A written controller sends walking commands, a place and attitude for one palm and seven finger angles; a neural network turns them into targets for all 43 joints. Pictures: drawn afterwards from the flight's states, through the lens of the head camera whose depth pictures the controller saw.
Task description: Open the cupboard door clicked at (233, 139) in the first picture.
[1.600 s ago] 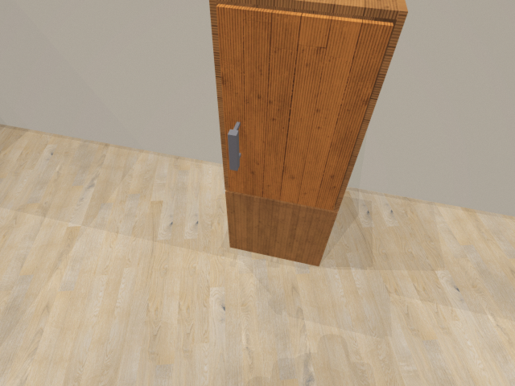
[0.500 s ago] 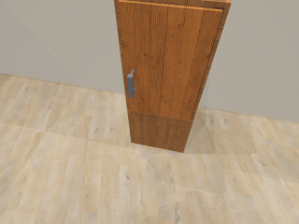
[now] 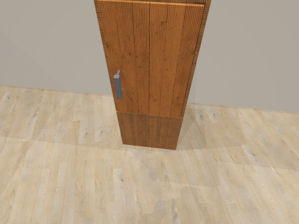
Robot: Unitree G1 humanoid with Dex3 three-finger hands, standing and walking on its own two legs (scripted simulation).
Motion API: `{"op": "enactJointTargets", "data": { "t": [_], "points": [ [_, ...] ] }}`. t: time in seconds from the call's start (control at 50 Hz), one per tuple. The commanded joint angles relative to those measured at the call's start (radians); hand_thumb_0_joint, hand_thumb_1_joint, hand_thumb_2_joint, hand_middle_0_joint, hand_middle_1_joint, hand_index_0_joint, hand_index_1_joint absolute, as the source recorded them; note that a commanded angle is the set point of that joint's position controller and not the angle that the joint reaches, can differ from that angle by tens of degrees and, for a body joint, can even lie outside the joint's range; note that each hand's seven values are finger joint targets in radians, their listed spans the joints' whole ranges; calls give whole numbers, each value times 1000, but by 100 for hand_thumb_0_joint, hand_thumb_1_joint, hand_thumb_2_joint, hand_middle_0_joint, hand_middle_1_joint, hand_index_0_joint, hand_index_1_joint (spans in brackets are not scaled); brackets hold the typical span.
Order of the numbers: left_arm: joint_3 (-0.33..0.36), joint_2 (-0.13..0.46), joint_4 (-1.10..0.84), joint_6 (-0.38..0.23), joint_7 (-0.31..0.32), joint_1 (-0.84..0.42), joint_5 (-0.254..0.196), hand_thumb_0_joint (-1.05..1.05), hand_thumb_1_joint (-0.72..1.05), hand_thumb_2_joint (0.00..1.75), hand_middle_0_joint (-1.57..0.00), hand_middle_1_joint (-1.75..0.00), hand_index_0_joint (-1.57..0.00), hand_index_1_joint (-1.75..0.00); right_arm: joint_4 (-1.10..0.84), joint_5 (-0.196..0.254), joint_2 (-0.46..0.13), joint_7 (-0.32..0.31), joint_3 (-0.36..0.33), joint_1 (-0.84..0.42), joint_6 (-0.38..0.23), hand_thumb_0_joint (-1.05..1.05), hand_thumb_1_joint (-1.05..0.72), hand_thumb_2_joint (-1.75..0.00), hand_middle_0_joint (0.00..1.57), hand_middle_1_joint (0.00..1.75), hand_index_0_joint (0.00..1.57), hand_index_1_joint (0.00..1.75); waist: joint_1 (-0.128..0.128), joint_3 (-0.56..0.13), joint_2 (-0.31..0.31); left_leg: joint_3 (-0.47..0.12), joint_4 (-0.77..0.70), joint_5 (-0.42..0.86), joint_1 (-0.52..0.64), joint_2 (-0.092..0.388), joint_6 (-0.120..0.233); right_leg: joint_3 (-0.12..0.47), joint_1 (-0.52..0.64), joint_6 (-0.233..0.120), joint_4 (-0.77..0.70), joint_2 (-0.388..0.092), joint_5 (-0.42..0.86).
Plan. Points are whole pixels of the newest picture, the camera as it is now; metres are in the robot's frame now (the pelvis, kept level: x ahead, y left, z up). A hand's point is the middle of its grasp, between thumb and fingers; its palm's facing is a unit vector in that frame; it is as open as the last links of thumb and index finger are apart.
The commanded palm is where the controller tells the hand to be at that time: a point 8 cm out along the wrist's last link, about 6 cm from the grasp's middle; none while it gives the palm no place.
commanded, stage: take the last steps up to it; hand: left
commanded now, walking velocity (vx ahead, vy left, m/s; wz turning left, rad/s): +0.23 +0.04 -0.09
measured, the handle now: (119, 84) +0.73 +0.18 -0.10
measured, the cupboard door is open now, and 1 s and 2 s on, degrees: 0 0 0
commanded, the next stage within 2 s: come to a stop and stand still in 0.38 s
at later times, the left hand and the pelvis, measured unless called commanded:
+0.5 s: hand (99, 220) +0.17 +0.17 -0.18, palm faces -0.03 -0.97 -0.22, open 7.3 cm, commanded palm none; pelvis +0.11 -0.01 -0.01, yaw -3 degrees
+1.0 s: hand (100, 206) +0.21 +0.17 -0.17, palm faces -0.01 -0.97 -0.26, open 7.4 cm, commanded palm none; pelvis +0.15 -0.02 +0.00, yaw -3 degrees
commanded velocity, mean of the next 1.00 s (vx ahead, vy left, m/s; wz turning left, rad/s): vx -0.01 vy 0.04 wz -0.02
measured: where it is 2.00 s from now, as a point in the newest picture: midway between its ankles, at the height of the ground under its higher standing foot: outside the picture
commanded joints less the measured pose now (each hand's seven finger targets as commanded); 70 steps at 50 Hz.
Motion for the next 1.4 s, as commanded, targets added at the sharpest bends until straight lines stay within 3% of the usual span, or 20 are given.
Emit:
{"op": "enactJointTargets", "data": {
  "t": [0.0,0.08,0.12,0.14,0.18,0.4,0.42,0.46,0.48,0.58,0.62,0.66,0.78,0.84,0.9,0.94,1.02,1.08,1.14,1.38],
  "points": [
    [18,122,2,-14,2,116,2,0,90,90,-20,-30,-20,-30,-49,-8,-59,9,-11,11,-18,0,-90,-90,20,30,20,30,28,160,-128,-39,60,-78,-109,13,-13,317,-93,-121,-249,-274,-98],
    [17,95,-7,-21,-3,83,0,0,90,90,-20,-30,-20,-30,5,-5,-83,-2,-11,156,-47,0,-90,-90,20,30,20,30,-36,69,60,-104,-111,159,198,66,35,113,-189,-53,45,-135,256],
    [6,67,-47,-31,-4,5,-3,0,90,90,-20,-30,-20,-30,59,-16,-138,-19,-22,328,-56,0,-90,-90,20,30,20,30,-79,34,231,-415,-250,464,424,331,194,-39,-484,2,493,-44,-142],
    [7,69,-56,-29,-2,-27,-1,0,90,90,-20,-30,-20,-30,56,-11,-118,-20,-11,321,-53,0,-90,-90,20,30,20,30,-65,56,93,-401,-260,474,345,377,230,8,-495,1,583,-97,-173],
    [7,42,-62,-25,-15,-41,0,0,90,90,-20,-30,-20,-30,25,-7,-98,-19,-8,231,-61,0,-90,-90,20,30,20,30,-24,88,-23,-335,-307,379,253,346,228,5,-479,15,561,-146,-121],
    [18,30,-60,-13,-32,10,7,0,90,90,-20,-30,-20,-30,41,-1,-89,-4,-16,156,-46,0,-90,-90,20,30,20,30,46,111,50,-77,-240,92,11,187,124,-149,-131,31,137,-99,137],
    [26,55,-42,-21,-29,85,9,0,90,90,-20,-30,-20,-30,36,6,-79,-1,-17,144,-46,0,-90,-90,20,30,20,30,82,78,-6,-40,-134,90,-29,142,97,-116,-14,20,60,-103,156],
    [54,195,1,-39,-14,254,9,0,90,90,-20,-30,-20,-30,-1,16,-16,13,-14,182,-49,0,-90,-90,20,30,20,30,113,-25,-271,83,287,-228,-248,-52,16,343,187,-125,-165,-414,37],
    [53,190,-5,-37,1,257,-1,0,90,90,-20,-30,-20,-30,-28,14,-33,9,-18,121,-33,0,-90,-90,20,30,20,30,119,-31,-260,-15,475,-364,-232,-24,14,443,109,-179,-251,-482,150],
    [29,126,-63,-22,26,-30,17,0,90,90,-20,-30,-20,-30,3,23,34,3,-4,140,-9,0,-90,-90,20,30,20,30,-8,-33,-84,-100,132,-155,-14,35,-14,91,-132,-120,-90,-374,630],
    [29,135,-53,-14,22,-24,1,0,90,90,-20,-30,-20,-30,15,16,15,4,-6,166,-1,0,-90,-90,20,30,20,30,-17,-57,-79,-66,-63,98,99,15,-25,46,-161,-57,-22,-324,570],
    [24,105,-62,0,21,-17,-3,0,90,90,-20,-30,-20,-30,-23,4,-71,-1,-20,108,-8,0,-90,-90,20,30,20,30,16,-38,62,-160,-119,494,96,139,27,-36,-183,29,48,-205,389],
    [26,118,-84,6,17,3,5,0,90,90,-20,-30,-20,-30,-97,8,-145,-15,-47,-11,0,0,-90,-90,20,30,20,30,25,-75,113,-146,-86,857,182,185,61,-59,-171,51,160,-149,312],
    [31,133,-96,7,14,19,11,0,90,90,-20,-30,-20,-30,-135,6,-152,-13,-56,-74,9,0,-90,-90,20,30,20,30,34,-76,37,-118,-36,604,132,142,39,-5,-139,38,82,-174,450],
    [37,195,-101,-2,14,9,17,0,90,90,-20,-30,-20,-30,-148,12,-94,0,-51,-54,23,0,-90,-90,20,30,20,30,21,-100,-197,-46,171,48,31,-17,-28,159,-80,-79,-51,-361,785],
    [33,194,-111,1,16,-30,20,0,90,90,-20,-30,-20,-30,-152,12,-81,4,-48,-79,31,0,-90,-90,20,30,20,30,26,-72,-191,-106,302,-228,-23,-29,-24,171,-115,-147,-104,-408,741],
    [15,215,-255,0,38,-18,0,0,90,90,-20,-30,-20,-30,-283,-6,-119,14,-49,-64,-28,0,-90,-90,20,30,20,30,1,-314,-96,-120,-98,152,45,-34,-6,78,57,-6,149,-289,612],
    [1,169,-276,7,23,1,1,0,90,90,-20,-30,-20,-30,-305,-12,-145,9,-49,-81,-23,0,-90,-90,20,30,20,30,18,-123,-56,-160,-1,334,26,57,36,13,-147,37,81,-188,335],
    [-4,173,-279,10,14,-5,3,0,90,90,-20,-30,-20,-30,-302,-6,-146,9,-49,-72,-26,0,-90,-90,20,30,20,30,20,-26,65,-188,-64,288,-57,74,41,-20,-174,41,88,-161,236],
    [-14,178,-232,-5,3,-11,0,0,90,90,-20,-30,-20,-30,-238,-5,-148,23,-39,-5,-36,0,-90,-90,20,30,20,30,22,-7,5,-221,-221,-111,-150,63,40,-11,-120,53,-12,-168,87]
  ]
}}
